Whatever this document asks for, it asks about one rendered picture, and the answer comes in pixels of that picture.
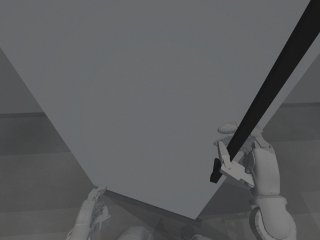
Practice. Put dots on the right robot hand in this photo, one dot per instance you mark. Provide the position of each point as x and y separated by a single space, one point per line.
259 158

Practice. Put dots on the left robot forearm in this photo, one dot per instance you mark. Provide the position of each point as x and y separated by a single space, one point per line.
80 232

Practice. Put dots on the right robot forearm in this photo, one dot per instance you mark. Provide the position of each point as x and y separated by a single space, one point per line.
269 219

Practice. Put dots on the left robot hand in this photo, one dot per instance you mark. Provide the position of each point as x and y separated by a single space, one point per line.
87 214

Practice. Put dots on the handle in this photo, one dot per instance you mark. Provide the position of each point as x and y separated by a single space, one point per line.
303 35

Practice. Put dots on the fridge door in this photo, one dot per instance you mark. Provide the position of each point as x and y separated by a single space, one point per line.
137 89

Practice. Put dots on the robot left thigh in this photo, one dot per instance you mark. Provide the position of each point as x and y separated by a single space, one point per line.
135 233

